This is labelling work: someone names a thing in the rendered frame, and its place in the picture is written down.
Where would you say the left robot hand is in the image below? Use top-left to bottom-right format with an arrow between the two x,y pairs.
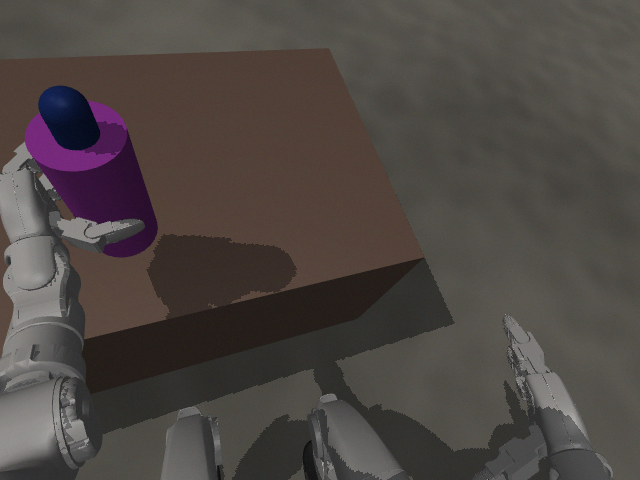
0,141 -> 145,254

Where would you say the right robot hand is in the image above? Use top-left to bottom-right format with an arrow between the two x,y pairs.
469,314 -> 593,480

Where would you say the left robot arm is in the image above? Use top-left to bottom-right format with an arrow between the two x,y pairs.
0,236 -> 103,480

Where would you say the bottle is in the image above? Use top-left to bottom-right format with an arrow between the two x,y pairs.
25,86 -> 158,258

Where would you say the right robot arm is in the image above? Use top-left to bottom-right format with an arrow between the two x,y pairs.
546,449 -> 614,480

